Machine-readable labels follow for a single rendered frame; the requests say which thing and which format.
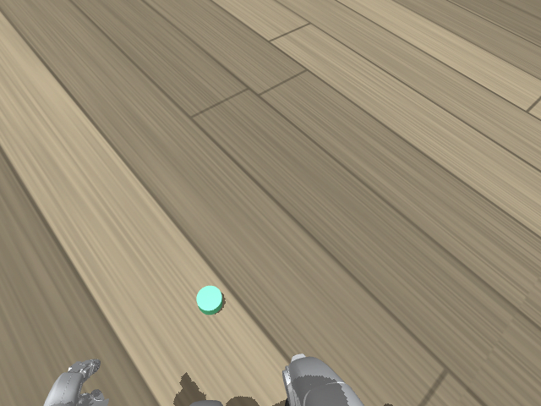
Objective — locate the left robot hand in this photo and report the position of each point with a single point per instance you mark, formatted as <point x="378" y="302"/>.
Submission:
<point x="67" y="387"/>

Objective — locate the tin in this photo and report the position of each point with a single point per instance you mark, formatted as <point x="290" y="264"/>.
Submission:
<point x="209" y="300"/>

